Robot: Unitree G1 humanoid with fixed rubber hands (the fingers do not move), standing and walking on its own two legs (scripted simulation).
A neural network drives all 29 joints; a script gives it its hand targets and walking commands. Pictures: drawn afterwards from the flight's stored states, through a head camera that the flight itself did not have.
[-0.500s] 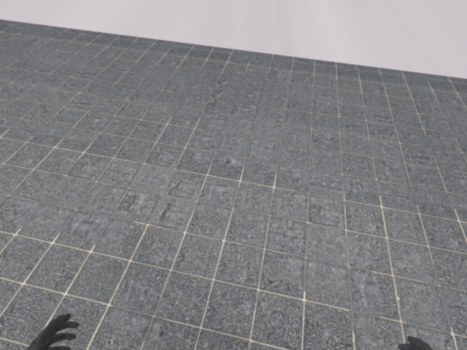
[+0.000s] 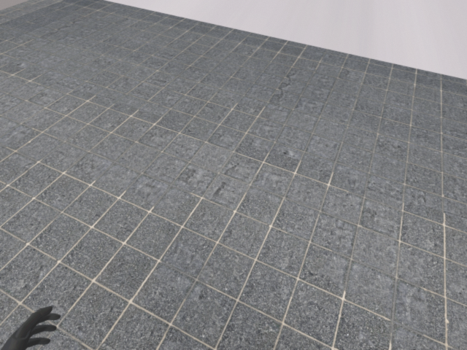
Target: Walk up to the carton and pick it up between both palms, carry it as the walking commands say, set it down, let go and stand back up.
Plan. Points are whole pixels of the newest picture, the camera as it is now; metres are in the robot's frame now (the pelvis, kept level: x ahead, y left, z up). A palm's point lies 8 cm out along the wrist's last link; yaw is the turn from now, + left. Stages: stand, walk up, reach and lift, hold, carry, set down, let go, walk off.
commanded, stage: walk up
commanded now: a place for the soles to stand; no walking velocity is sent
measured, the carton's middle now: out of the picture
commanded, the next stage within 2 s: none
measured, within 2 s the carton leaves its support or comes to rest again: neither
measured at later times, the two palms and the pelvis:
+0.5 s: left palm out of the picture -0.05 +0.41 -0.03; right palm out of the picture +0.14 -0.25 -0.07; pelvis -0.08 +0.03 +0.01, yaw +17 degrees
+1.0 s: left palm out of the picture -0.32 +0.42 -0.07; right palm (249, 343) +0.17 -0.02 -0.06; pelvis -0.16 +0.11 +0.00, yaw +42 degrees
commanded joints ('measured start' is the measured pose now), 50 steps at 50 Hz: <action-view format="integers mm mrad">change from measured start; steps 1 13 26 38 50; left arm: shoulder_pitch -79 113 30 38 86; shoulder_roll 145 89 235 168 284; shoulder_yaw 39 40 92 33 57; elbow -55 -10 -44 36 3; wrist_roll -16 -3 20 -29 14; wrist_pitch -1 -35 -45 -12 -82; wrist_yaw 21 26 26 35 69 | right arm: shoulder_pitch -27 -74 -100 -131 -120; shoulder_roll -279 -149 -154 -240 -156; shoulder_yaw -70 -40 -44 -82 -61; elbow -103 -226 -124 -128 -216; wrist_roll -13 -1 -2 -29 -66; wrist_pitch -25 12 27 5 25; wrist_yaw -9 -30 41 6 22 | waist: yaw -44 42 81 3 24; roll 165 168 -168 211 -91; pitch -38 -133 -49 -71 -46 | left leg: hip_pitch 31 14 -313 31 -415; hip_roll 337 133 77 189 40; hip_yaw -470 -347 -34 -335 -128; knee -307 -57 364 -253 367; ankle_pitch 221 489 -4 224 -49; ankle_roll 262 126 -78 224 -8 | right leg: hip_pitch -171 235 263 -199 210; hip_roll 129 162 -211 76 -390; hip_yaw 59 93 138 32 531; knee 317 -278 -360 374 -516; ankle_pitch -296 63 -54 -163 -253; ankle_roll -20 -46 -237 -14 -216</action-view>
